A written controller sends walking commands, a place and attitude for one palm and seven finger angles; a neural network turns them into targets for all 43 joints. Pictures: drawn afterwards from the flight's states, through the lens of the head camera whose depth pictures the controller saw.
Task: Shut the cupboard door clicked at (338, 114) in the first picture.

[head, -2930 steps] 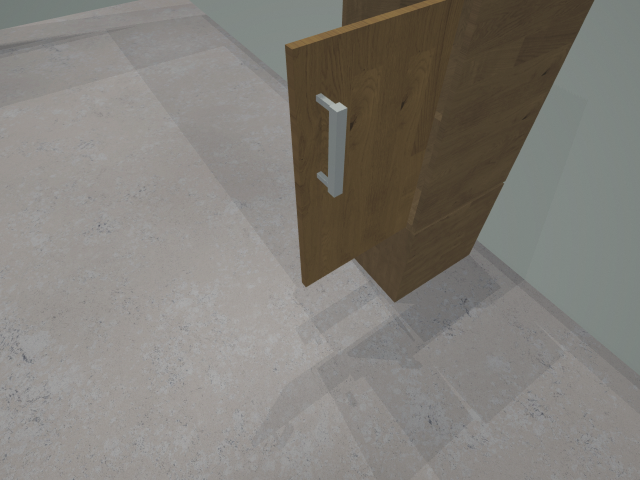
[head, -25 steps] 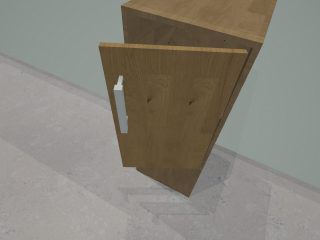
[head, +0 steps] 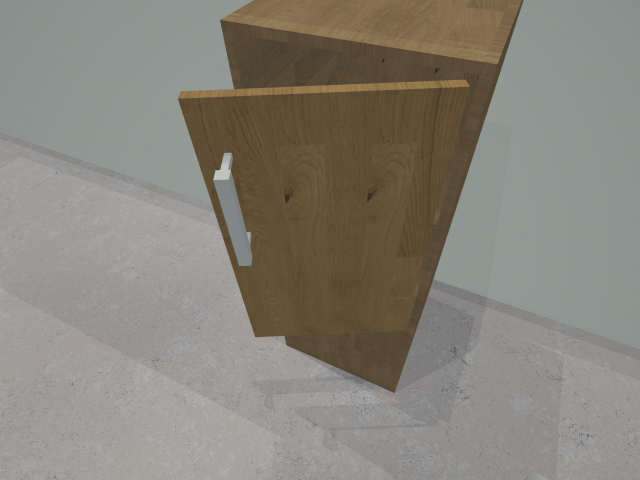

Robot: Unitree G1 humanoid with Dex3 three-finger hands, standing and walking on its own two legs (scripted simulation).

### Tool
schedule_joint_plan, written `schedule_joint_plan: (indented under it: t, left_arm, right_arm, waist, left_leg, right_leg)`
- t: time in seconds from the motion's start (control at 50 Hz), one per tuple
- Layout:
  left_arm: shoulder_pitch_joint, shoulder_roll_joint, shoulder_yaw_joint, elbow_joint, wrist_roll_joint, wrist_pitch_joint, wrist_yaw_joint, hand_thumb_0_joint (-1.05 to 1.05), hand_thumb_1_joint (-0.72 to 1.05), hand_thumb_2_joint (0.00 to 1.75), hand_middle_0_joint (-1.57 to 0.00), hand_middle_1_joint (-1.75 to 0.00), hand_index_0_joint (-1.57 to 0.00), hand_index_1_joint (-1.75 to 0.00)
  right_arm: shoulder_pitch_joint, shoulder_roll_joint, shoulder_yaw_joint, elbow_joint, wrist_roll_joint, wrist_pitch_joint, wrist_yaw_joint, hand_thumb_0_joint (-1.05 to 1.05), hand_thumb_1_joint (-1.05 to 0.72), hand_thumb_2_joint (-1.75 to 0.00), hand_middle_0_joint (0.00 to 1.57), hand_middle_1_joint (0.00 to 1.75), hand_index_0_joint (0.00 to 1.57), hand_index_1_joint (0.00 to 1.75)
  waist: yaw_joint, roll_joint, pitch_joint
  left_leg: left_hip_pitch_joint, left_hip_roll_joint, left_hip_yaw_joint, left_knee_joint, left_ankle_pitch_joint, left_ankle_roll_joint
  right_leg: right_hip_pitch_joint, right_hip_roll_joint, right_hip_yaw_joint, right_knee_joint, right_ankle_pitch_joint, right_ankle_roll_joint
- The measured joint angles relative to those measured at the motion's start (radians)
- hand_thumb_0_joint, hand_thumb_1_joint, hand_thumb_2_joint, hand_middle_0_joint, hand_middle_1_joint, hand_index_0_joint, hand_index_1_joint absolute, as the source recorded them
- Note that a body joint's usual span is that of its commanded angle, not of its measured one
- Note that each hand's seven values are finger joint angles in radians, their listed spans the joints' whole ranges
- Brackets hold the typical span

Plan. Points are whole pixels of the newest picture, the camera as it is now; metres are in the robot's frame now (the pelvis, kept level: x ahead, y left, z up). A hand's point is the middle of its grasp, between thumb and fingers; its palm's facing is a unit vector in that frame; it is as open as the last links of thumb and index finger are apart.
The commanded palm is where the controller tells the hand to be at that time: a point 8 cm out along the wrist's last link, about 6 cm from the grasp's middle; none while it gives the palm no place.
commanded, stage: look again from close up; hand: left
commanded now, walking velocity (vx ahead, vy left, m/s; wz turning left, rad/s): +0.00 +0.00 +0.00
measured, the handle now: (237, 213) +0.45 +0.15 +0.09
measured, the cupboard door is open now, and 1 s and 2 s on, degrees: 27 27 27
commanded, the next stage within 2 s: raise the hand and make a fist in 0.24 s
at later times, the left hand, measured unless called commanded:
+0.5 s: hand (203, 448) +0.17 +0.16 -0.04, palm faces +0.28 -0.94 -0.18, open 7.2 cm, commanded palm +0.10 +0.21 -0.05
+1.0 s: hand (201, 450) +0.16 +0.14 +0.01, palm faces -0.02 -1.00 -0.05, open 5.0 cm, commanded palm +0.12 +0.21 +0.00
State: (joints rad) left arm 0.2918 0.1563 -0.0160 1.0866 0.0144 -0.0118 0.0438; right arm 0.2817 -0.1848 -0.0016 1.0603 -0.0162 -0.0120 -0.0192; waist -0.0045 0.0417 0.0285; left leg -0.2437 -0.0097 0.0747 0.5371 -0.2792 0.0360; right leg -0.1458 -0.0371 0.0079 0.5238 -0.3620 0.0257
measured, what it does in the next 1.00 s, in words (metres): lowers itself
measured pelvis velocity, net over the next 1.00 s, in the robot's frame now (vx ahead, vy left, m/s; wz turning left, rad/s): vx -0.06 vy -0.04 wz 0.04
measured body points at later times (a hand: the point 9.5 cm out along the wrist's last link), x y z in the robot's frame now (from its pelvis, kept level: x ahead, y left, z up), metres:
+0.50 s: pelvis +0.00 -0.04 -0.01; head -0.01 -0.06 +0.44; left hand +0.15 +0.21 -0.03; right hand +0.08 -0.29 -0.13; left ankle +0.01 +0.10 -0.73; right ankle -0.05 -0.14 -0.73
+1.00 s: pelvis -0.06 -0.04 -0.08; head -0.02 -0.04 +0.37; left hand +0.15 +0.20 +0.02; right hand +0.15 -0.25 -0.15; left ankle +0.01 +0.10 -0.73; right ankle -0.05 -0.14 -0.73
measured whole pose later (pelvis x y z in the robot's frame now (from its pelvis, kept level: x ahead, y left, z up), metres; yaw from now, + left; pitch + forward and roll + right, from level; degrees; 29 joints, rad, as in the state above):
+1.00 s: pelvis -0.06 -0.04 -0.08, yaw +2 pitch +10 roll -2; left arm 0.32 0.23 0.14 -0.06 -0.31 -0.43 -0.33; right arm 0.20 -0.21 0.02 0.59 0.03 -0.28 -0.08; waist 0.04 0.05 -0.11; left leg -0.87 0.04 -0.07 1.13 -0.44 -0.04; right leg -0.73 0.02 -0.11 1.12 -0.56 -0.05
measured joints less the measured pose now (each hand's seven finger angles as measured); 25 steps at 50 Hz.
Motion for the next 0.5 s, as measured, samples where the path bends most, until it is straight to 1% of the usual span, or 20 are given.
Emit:
schedule_joint_plan:
  t: [0.18,0.34,0.36,0.38,0.4,0.42,0.44,0.48,0.5]
  left_arm:
    - [-0.006,0.011,-0.003,-0.006,-0.002,-0.001,-0.006,0.00,0.91,0.90,-0.20,-0.29,-0.20,-0.30]
    - [-0.012,0.004,-0.007,0.005,-0.002,-0.004,-0.008,0.01,0.91,0.90,-0.20,-0.29,-0.20,-0.30]
    - [-0.012,-0.001,-0.006,0.004,0.002,-0.010,-0.002,0.01,0.91,0.90,-0.20,-0.29,-0.20,-0.30]
    - [0.033,-0.006,0.045,-0.165,-0.019,0.062,-0.010,0.01,0.91,0.90,-0.20,-0.29,-0.20,-0.30]
    - [0.088,0.004,0.057,-0.355,-0.050,0.076,0.003,0.01,0.91,0.90,-0.21,-0.30,-0.21,-0.30]
    - [0.132,0.018,0.054,-0.517,-0.084,0.039,0.025,0.02,0.91,0.90,-0.21,-0.30,-0.21,-0.30]
    - [0.160,0.026,0.052,-0.644,-0.110,0.006,0.049,0.02,0.92,0.90,-0.21,-0.30,-0.21,-0.31]
    - [0.155,0.023,0.061,-0.829,-0.142,-0.033,0.069,0.02,0.92,0.90,-0.22,-0.31,-0.22,-0.32]
    - [0.132,0.015,0.072,-0.884,-0.149,-0.068,0.065,0.02,0.92,0.90,-0.23,-0.32,-0.23,-0.33]
  right_arm:
    - [-0.007,0.002,0.008,0.016,0.002,-0.006,0.007,0.00,-0.92,-0.90,0.20,0.30,0.20,0.29]
    - [-0.024,0.007,0.009,0.042,0.004,-0.008,0.003,0.00,-0.91,-0.90,0.20,0.30,0.20,0.29]
    - [-0.027,0.004,0.009,0.036,0.006,-0.005,0.005,0.00,-0.91,-0.90,0.20,0.30,0.20,0.29]
    - [-0.020,0.003,0.013,0.002,0.010,-0.028,-0.008,0.00,-0.91,-0.90,0.20,0.30,0.20,0.29]
    - [0.002,0.001,0.020,-0.043,0.024,-0.080,-0.032,0.00,-0.90,-0.90,0.20,0.30,0.20,0.29]
    - [0.024,-0.001,0.020,-0.079,0.034,-0.137,-0.052,0.00,-0.90,-0.90,0.20,0.30,0.20,0.29]
    - [0.038,-0.007,0.015,-0.101,0.043,-0.184,-0.060,0.01,-0.90,-0.90,0.20,0.30,0.20,0.29]
    - [0.046,-0.028,-0.006,-0.157,0.051,-0.240,-0.053,0.01,-0.90,-0.90,0.20,0.30,0.20,0.29]
    - [0.036,-0.042,-0.015,-0.185,0.048,-0.257,-0.050,0.01,-0.90,-0.90,0.20,0.30,0.20,0.29]
  waist:
    - [0.004,-0.013,0.000]
    - [0.009,-0.036,0.000]
    - [0.008,-0.031,-0.001]
    - [0.008,-0.035,0.014]
    - [0.012,-0.044,0.019]
    - [0.017,-0.052,0.011]
    - [0.016,-0.058,-0.011]
    - [0.004,-0.043,-0.051]
    - [-0.006,-0.026,-0.068]
  left_leg:
    - [0.015,0.005,0.015,-0.054,0.030,-0.016]
    - [0.032,0.025,0.009,-0.074,0.035,-0.038]
    - [0.016,0.035,0.003,-0.053,0.031,-0.041]
    - [0.002,0.042,-0.001,-0.025,0.022,-0.043]
    - [-0.007,0.044,-0.001,-0.009,0.009,-0.046]
    - [-0.016,0.039,-0.002,0.001,0.003,-0.049]
    - [-0.028,0.030,-0.005,0.007,0.002,-0.051]
    - [-0.063,0.020,-0.023,0.036,-0.001,-0.053]
    - [-0.088,0.021,-0.035,0.059,-0.006,-0.053]
  right_leg:
    - [-0.016,0.005,0.016,-0.001,0.006,-0.013]
    - [0.000,0.026,0.011,-0.022,0.011,-0.033]
    - [-0.001,0.035,0.006,-0.028,0.015,-0.034]
    - [-0.011,0.043,0.002,-0.010,0.014,-0.036]
    - [-0.037,0.043,-0.002,0.037,0.004,-0.039]
    - [-0.057,0.036,-0.010,0.074,-0.011,-0.042]
    - [-0.071,0.025,-0.020,0.094,-0.027,-0.043]
    - [-0.085,0.015,-0.041,0.103,-0.056,-0.048]
    - [-0.102,0.016,-0.052,0.117,-0.060,-0.050]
